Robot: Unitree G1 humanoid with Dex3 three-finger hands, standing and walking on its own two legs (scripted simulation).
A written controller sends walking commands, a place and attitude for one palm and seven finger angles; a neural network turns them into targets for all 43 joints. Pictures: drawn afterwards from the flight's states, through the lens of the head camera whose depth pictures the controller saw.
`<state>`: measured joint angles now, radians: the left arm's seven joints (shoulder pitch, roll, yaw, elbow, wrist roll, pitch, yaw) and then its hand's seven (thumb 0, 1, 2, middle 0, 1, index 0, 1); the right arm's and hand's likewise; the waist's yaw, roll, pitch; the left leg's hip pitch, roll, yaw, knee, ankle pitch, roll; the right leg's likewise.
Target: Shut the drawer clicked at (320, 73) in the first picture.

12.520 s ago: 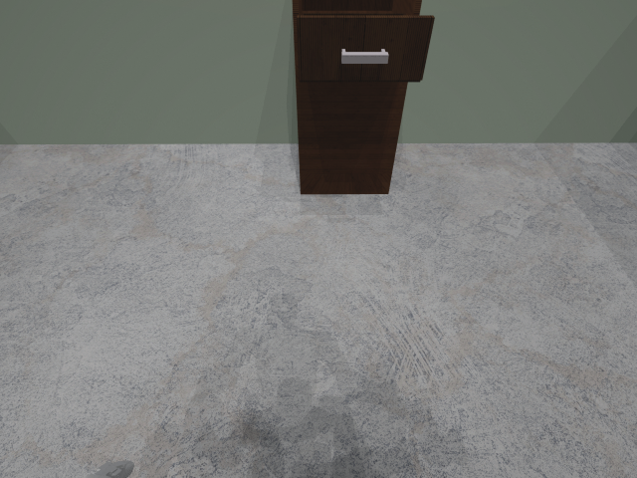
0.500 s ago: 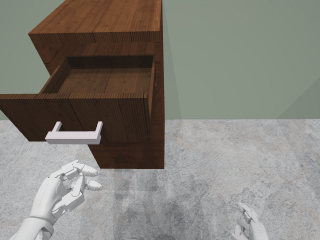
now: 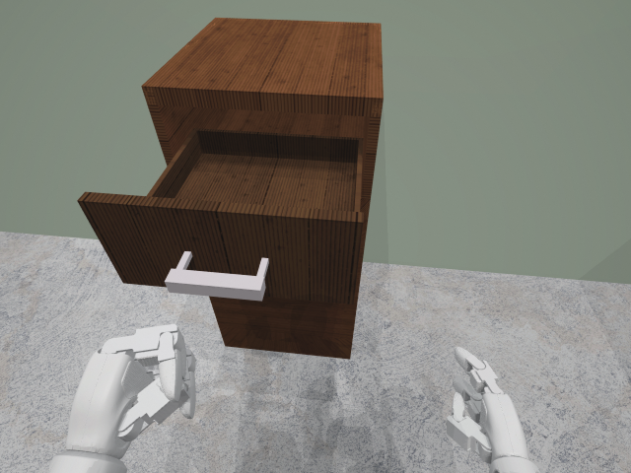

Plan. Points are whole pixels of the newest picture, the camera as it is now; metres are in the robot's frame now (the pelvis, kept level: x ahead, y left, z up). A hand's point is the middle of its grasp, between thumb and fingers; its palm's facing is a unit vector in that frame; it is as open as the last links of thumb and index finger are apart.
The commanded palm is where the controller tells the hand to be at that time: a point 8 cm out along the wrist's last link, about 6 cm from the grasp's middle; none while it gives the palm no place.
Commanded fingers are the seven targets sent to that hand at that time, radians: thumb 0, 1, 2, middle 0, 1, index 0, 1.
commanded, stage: raise the hand and make a fist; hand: left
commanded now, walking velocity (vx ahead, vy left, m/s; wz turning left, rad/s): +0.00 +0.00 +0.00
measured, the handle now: (220, 272) +0.37 +0.18 +0.06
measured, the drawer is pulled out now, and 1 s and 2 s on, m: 0.28 0.28 0.28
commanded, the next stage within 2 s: bring the fist close to the handle in 0.62 s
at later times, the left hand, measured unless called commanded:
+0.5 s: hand (198, 398) +0.16 +0.13 +0.14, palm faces -0.03 -1.00 -0.08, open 3.3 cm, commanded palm +0.12 +0.19 +0.16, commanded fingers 0.00 0.90 0.90 -1.40 -1.60 -1.40 -1.60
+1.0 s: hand (197, 375) +0.19 +0.14 +0.12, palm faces +0.05 -1.00 -0.08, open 3.3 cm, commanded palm +0.15 +0.19 +0.13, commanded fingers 0.00 0.90 0.90 -1.40 -1.60 -1.40 -1.60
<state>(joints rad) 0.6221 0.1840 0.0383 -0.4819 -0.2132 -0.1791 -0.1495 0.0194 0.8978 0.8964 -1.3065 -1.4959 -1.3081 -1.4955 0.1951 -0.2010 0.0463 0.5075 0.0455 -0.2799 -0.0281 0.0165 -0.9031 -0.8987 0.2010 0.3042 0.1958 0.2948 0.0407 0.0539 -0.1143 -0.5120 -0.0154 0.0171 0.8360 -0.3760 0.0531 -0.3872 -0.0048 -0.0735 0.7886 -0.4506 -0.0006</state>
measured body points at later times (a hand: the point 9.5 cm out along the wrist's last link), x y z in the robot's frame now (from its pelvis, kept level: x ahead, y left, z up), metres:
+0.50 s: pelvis -0.01 -0.01 +0.01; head -0.04 -0.03 +0.46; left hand +0.15 +0.18 +0.15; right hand +0.17 -0.24 -0.04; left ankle +0.04 +0.08 -0.70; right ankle -0.02 -0.12 -0.70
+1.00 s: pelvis +0.01 -0.05 +0.02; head -0.01 -0.07 +0.46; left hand +0.18 +0.19 +0.13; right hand +0.20 -0.28 -0.04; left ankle +0.04 +0.08 -0.70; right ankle -0.02 -0.12 -0.70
